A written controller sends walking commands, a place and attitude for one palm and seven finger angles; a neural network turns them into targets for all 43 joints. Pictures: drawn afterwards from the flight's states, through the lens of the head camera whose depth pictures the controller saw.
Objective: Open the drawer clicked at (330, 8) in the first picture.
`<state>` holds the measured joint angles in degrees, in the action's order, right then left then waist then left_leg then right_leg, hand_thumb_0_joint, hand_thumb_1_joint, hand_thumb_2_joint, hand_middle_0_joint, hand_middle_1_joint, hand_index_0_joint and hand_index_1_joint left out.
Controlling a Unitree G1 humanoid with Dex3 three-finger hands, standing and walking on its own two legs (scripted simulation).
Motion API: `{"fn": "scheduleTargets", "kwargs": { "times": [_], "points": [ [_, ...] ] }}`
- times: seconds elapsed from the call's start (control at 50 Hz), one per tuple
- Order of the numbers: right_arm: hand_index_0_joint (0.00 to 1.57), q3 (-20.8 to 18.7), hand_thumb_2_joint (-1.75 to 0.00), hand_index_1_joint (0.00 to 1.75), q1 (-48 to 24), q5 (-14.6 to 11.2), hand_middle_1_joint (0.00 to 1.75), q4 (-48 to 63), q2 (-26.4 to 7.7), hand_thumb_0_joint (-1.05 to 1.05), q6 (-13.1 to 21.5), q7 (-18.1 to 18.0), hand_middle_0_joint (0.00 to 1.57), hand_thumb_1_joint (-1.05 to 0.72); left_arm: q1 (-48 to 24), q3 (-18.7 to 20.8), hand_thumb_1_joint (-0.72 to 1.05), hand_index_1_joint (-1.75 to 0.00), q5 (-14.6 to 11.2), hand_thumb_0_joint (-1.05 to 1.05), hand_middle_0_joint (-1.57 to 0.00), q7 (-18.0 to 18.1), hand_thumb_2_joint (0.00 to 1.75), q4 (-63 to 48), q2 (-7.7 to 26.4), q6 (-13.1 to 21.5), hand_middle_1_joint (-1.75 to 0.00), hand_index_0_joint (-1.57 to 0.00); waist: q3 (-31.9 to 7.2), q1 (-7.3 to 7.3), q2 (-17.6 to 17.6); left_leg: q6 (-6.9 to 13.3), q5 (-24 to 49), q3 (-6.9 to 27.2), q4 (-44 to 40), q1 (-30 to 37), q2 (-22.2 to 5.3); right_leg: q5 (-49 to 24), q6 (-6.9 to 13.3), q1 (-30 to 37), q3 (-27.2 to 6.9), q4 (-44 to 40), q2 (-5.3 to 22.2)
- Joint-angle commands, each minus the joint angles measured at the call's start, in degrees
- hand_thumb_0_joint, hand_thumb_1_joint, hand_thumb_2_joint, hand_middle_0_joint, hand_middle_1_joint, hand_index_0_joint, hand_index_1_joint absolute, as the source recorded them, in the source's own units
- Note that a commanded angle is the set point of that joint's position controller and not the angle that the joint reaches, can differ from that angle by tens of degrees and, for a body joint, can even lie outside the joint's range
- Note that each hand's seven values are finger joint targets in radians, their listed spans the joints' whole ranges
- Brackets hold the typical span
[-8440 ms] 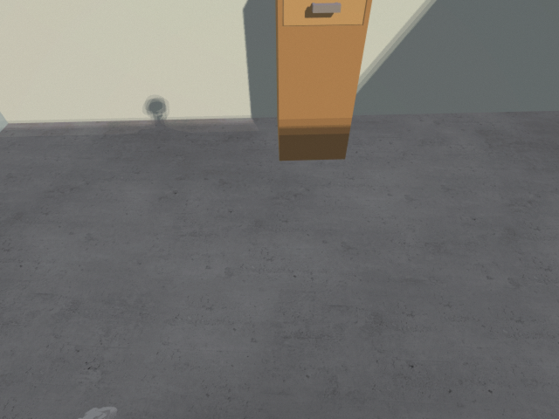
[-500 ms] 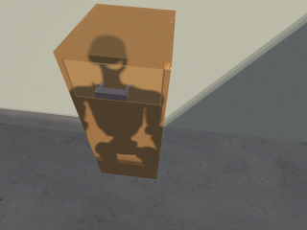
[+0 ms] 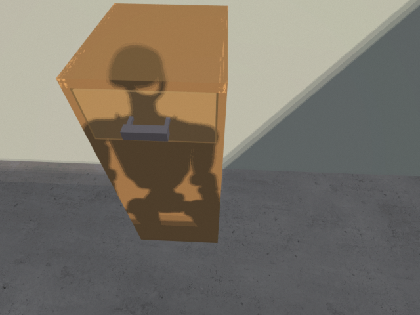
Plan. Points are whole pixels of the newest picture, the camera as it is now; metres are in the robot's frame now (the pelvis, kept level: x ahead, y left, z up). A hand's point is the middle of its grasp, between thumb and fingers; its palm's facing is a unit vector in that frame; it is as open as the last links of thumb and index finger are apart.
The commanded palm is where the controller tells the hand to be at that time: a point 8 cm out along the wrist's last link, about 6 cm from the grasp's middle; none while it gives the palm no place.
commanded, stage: look again from close up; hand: left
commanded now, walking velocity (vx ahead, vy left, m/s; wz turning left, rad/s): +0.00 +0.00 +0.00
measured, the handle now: (147, 126) +0.52 +0.19 +0.04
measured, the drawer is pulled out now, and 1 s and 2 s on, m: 0.00 0.00 0.00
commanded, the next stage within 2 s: raise the hand with hooked fingers in 0.40 s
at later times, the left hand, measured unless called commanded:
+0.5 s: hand out of the picture +0.01 +0.16 -0.17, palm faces +0.01 -0.97 -0.23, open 7.3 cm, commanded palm +0.10 +0.21 -0.07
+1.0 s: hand (107, 313) +0.14 +0.19 -0.04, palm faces -0.01 -0.11 -0.99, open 9.0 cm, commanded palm +0.15 +0.20 +0.03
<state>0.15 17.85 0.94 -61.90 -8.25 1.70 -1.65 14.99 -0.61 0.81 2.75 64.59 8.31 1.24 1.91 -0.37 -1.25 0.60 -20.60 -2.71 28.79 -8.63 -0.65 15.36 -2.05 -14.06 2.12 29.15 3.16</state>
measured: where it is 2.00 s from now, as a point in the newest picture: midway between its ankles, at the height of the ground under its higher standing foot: outside the picture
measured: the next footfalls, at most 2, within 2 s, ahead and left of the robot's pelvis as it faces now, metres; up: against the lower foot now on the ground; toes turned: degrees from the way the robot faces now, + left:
none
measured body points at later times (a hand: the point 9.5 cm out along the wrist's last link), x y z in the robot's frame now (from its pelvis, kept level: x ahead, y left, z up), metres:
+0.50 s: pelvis +0.00 -0.02 +0.00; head +0.02 -0.04 +0.45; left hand +0.01 +0.21 -0.15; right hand -0.01 -0.23 -0.17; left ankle -0.06 +0.11 -0.74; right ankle +0.00 -0.14 -0.74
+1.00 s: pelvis -0.05 -0.04 -0.03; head -0.01 -0.05 +0.41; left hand +0.13 +0.20 +0.01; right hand +0.23 -0.26 -0.09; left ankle -0.06 +0.11 -0.74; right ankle +0.00 -0.14 -0.74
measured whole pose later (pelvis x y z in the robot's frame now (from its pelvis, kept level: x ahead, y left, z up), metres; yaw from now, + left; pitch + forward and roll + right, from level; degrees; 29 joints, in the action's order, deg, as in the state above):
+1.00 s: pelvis -0.05 -0.04 -0.03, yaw +0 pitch +9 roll +2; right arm -3.6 1.5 4.7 -28.3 -15.4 -1.7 0.7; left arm 23.0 -3.4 63.6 25.2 0.4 19.5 5.3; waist -4.5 7.2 1.2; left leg -1.5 -24.0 -2.7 45.8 -30.2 -1.7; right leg 20.0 1.1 -37.3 1.2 48.6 2.7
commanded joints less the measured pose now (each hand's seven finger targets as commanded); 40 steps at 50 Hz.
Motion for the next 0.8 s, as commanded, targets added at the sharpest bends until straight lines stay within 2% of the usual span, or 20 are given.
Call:
{"fn": "scheduleTargets", "kwargs": {
  "times": [0.0, 0.06, 0.1, 0.18, 0.4, 0.46, 0.48, 0.5, 0.52, 0.54, 0.56, 0.58, 0.6, 0.62, 0.66, 0.68, 0.7, 0.72, 0.74, 0.78],
  "points": [
    [0.20, -0.6, -0.90, 0.30, 4.8, -0.2, 0.30, 3.5, -6.1, 0.00, 0.7, -0.4, 0.20, -0.90, 3.1, 0.9, 0.90, -0.30, -0.4, 0.00, -0.20, -0.2, 0.90, -2.6, 5.8, 0.4, -0.30, -0.20, -1.4, 0.03, -1.2, 1.5, 27.9, 4.1, -3.8, -2.3, -6.3, -13.0, 4.1, 4.5, -1.3, 0.7, 2.2],
    [0.20, -0.3, -0.90, 0.30, 4.4, -0.2, 0.30, 3.2, -6.4, 0.00, 0.3, -0.4, 0.20, -0.90, 2.7, 0.9, 0.90, -0.30, -0.4, 0.00, -0.20, -0.4, 0.90, -3.0, 5.7, -0.2, -0.30, -0.20, 3.1, 0.20, 0.1, 1.7, 22.2, 4.1, -5.8, -4.1, -5.9, -10.5, 3.9, 3.1, -1.7, 0.0, 2.0],
    [0.20, -0.3, -0.90, 0.30, 3.9, -0.2, 0.30, 3.2, -6.3, 0.00, 0.0, -0.2, 0.20, -0.90, 2.6, 0.9, 0.90, -0.30, -0.4, 0.00, -0.20, -0.6, 0.90, -3.1, 6.0, -0.3, -0.30, -0.20, 4.4, 0.24, 1.7, 1.6, 15.8, 4.0, -6.9, -4.8, -5.3, -9.4, 3.8, 2.5, -2.4, -1.2, 2.2],
    [0.20, -0.1, -0.90, 0.30, 4.0, -0.1, 0.30, 2.2, -6.4, 0.00, 0.0, -0.1, 0.20, -0.90, 2.7, 1.1, 0.90, -0.30, -0.4, 0.00, -0.20, -0.7, 0.90, -3.3, 6.3, -0.5, -0.30, -0.20, 4.7, 0.37, 1.4, 1.7, 12.5, 3.9, -8.3, -5.0, -5.0, -8.3, 3.8, 2.9, -2.7, -1.8, 2.2],
    [0.20, 0.0, -0.90, 0.30, 4.3, -0.1, 0.30, 0.0, -6.0, 0.00, 0.1, -0.3, 0.20, -0.90, 3.1, 1.5, 0.90, -0.30, -0.4, 0.00, -0.20, -0.8, 0.90, -2.7, 6.5, 0.0, -0.30, -0.20, 1.2, 0.23, 2.2, 1.1, 16.1, 2.7, -7.4, -1.3, -4.7, -16.2, 4.1, 4.8, -3.5, -2.1, 2.9],
    [0.20, 0.1, -0.90, 0.30, 4.0, -0.2, 0.30, -0.7, -5.7, 0.00, -0.1, -0.4, 0.20, -0.90, 3.1, 1.5, 0.90, -0.30, -0.4, 0.00, -0.20, -0.8, 0.90, -2.4, 6.4, 0.0, -0.30, -0.20, 2.1, 0.32, 1.6, 0.9, 15.4, 2.5, -7.6, -1.5, -4.8, -15.7, 4.1, 4.5, -3.4, -2.6, 2.9],
    [0.20, -1.4, -0.90, 0.30, -2.7, -0.8, 0.30, 3.5, -8.4, 0.00, 0.2, 0.0, 0.20, -0.90, 9.0, 2.3, 0.90, -0.30, 0.0, 0.00, -0.20, 1.8, 0.90, -0.2, 9.3, 1.1, -0.30, -0.20, 3.0, 3.29, 17.9, -0.9, 19.9, 0.6, 7.3, -9.0, -5.7, -47.8, 2.3, 6.9, -6.2, -2.4, 6.2],
    [0.20, -1.7, -0.90, 0.30, -3.2, -3.1, 0.30, 20.9, -17.0, 0.00, 9.0, -3.1, 0.20, -0.90, -37.1, 1.6, 0.88, -0.32, 11.6, 0.00, -0.20, 1.4, 0.89, -82.3, 27.4, 11.5, -0.32, -0.20, -25.4, -1.69, -1.7, 2.4, 28.7, 0.3, -1.8, 5.8, 0.5, -43.0, 4.8, 11.0, -10.5, 2.9, 0.8],
    [0.20, -2.7, -0.90, 0.30, -5.3, -1.7, 0.30, 19.3, -12.2, 0.00, 14.0, -4.8, 0.20, -0.90, -9.7, 3.6, 0.85, -0.33, 12.4, 0.00, -0.20, 5.9, 0.88, -67.0, 22.9, 6.3, -0.33, -0.20, -23.8, 2.64, -16.0, 2.3, 39.0, 0.4, -4.3, 7.4, -0.4, -22.9, 5.6, 6.5, -4.7, 5.4, -1.6],
    [0.20, -3.0, -0.90, 0.30, -7.4, -3.9, 0.30, 18.9, -9.9, 0.00, 15.6, -4.6, 0.20, -0.90, 1.7, -1.8, 0.83, -0.34, 12.3, 0.00, -0.21, 9.1, 0.87, -62.8, 11.7, -2.0, -0.34, -0.21, -14.4, 1.55, -17.3, -0.7, 37.6, 2.1, -5.1, 2.8, -1.4, -8.3, 5.1, 0.3, -1.3, 5.2, -2.6],
    [0.20, -2.4, -0.90, 0.30, -7.3, -3.3, 0.30, 18.9, -10.3, 0.00, 16.3, -4.4, 0.20, -0.90, 2.5, -4.4, 0.81, -0.36, 16.2, 0.00, -0.21, 9.4, 0.86, -62.8, 7.7, -2.7, -0.36, -0.21, -9.7, 0.55, -9.2, -0.3, 35.7, 1.4, -3.0, -0.3, -1.6, -10.3, 4.3, -2.9, -0.4, 3.5, -3.1],
    [0.20, -2.8, -0.90, 0.30, -10.6, -1.9, 0.30, 21.9, -12.2, 0.00, 16.1, -4.0, 0.20, -0.90, -0.7, -1.4, 0.78, -0.37, 21.3, 0.00, -0.21, 10.8, 0.85, -67.1, 13.3, -2.0, -0.37, -0.21, -5.6, 0.44, -4.6, 0.0, 29.4, 3.1, -0.7, -4.5, -0.5, -11.8, 4.8, -5.5, -2.4, 2.3, -3.1],
    [0.20, -3.1, -0.90, 0.30, -9.0, -0.3, 0.30, 23.1, -13.0, 0.00, 14.9, -3.6, 0.20, -0.90, 1.7, 0.5, 0.76, -0.39, 27.7, 0.00, -0.21, 12.3, 0.84, -66.5, 16.1, -1.6, -0.39, -0.21, -10.0, 0.28, 0.6, 0.5, 25.6, 2.3, 1.4, -6.5, 0.5, -11.5, 4.7, -6.2, -2.0, 3.2, -3.1],
    [0.20, -3.4, -0.90, 0.30, -9.8, 0.7, 0.30, 25.5, -12.1, 0.00, 13.4, -3.1, 0.20, -0.90, 6.4, 0.6, 0.74, -0.40, 33.2, 0.00, -0.21, 13.6, 0.83, -64.6, 14.9, -1.7, -0.40, -0.21, -9.4, 1.57, 5.4, 0.4, 21.8, 2.0, 2.4, -10.3, 1.2, -8.4, 4.7, -7.6, -1.7, 3.4, -3.5],
    [0.20, -4.6, -0.90, 0.30, -11.3, 1.6, 0.30, 29.8, -11.7, 0.00, 10.2, -1.1, 0.20, -0.90, 16.7, 0.5, 0.69, -0.43, 43.6, 0.00, -0.22, 16.1, 0.81, -61.8, 13.3, -1.4, -0.43, -0.22, -10.5, 5.07, 8.9, -0.4, 17.3, 1.0, 3.6, -14.9, 2.2, -2.9, 5.0, -7.3, -3.2, 4.5, -3.9],
    [0.20, -4.9, -0.90, 0.30, -12.9, 2.2, 0.30, 31.7, -11.8, 0.00, 8.1, 0.2, 0.20, -0.90, 21.8, -1.2, 0.67, -0.45, 47.9, 0.00, -0.22, 17.2, 0.80, -59.6, 10.9, -1.0, -0.45, -0.22, -7.4, 6.20, 11.0, -0.7, 14.4, 0.8, 4.0, -18.7, 2.3, -1.3, 5.4, -9.0, -3.8, 4.8, -4.1],
    [0.20, -5.1, -0.90, 0.30, -14.1, 2.5, 0.30, 33.2, -12.0, 0.00, 6.0, 1.6, 0.20, -0.90, 23.6, -2.2, 0.64, -0.47, 51.6, 0.00, -0.22, 17.9, 0.79, -59.5, 10.0, -0.3, -0.47, -0.22, -5.3, 6.70, 12.5, -0.8, 12.0, 0.3, 4.7, -21.0, 2.3, -0.9, 5.7, -10.3, -4.7, 5.0, -4.0],
    [0.20, -5.0, -0.90, 0.30, -15.6, 2.5, 0.30, 35.0, -12.1, 0.00, 4.0, 2.7, 0.20, -0.90, 23.9, -2.3, 0.62, -0.48, 54.2, 0.00, -0.22, 18.4, 0.78, -61.4, 10.3, 0.6, -0.48, -0.22, -5.6, 7.42, 12.9, -0.7, 10.2, -0.2, 5.4, -22.5, 2.5, -1.0, 5.9, -10.4, -5.6, 5.3, -3.7],
    [0.20, -4.9, -0.90, 0.30, -16.7, 2.3, 0.30, 36.5, -12.1, 0.00, 2.5, 3.6, 0.20, -0.90, 22.8, -0.6, 0.60, -0.50, 56.4, 0.00, -0.22, 18.8, 0.77, -64.7, 12.3, 1.8, -0.50, -0.22, -7.2, 8.33, 11.8, -0.6, 10.3, -0.2, 6.2, -23.2, 2.9, -2.0, 6.3, -9.3, -7.0, 6.0, -3.6],
    [0.20, -4.4, -0.90, 0.30, -18.2, 2.1, 0.30, 38.9, -11.6, 0.00, 0.4, 4.3, 0.20, -0.90, 17.6, 1.3, 0.55, -0.53, 60.1, 0.00, -0.22, 20.2, 0.75, -69.2, 15.2, 3.2, -0.53, -0.22, -11.4, 8.26, 9.3, -0.1, 8.1, -0.8, 7.6, -23.1, 3.8, -1.5, 5.9, -7.9, -7.6, 7.3, -3.1]
  ]
}}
